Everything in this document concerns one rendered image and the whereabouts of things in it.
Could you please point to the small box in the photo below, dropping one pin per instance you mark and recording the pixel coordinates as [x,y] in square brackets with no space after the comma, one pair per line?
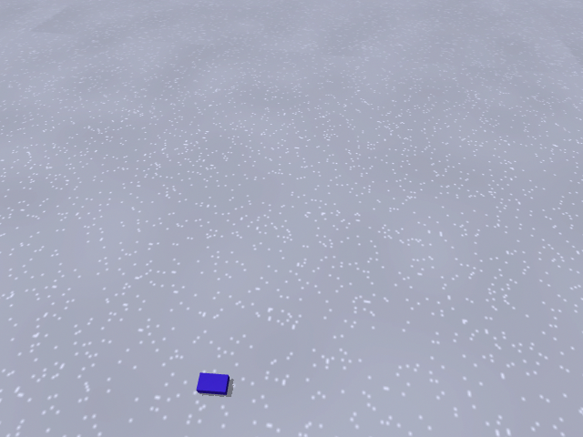
[213,383]

